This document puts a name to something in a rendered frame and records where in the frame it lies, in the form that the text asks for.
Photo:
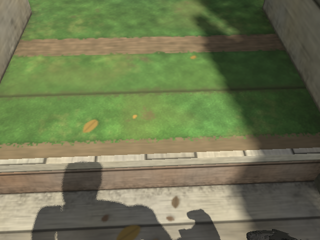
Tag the right robot hand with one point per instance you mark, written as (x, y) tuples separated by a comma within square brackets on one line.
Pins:
[(273, 234)]

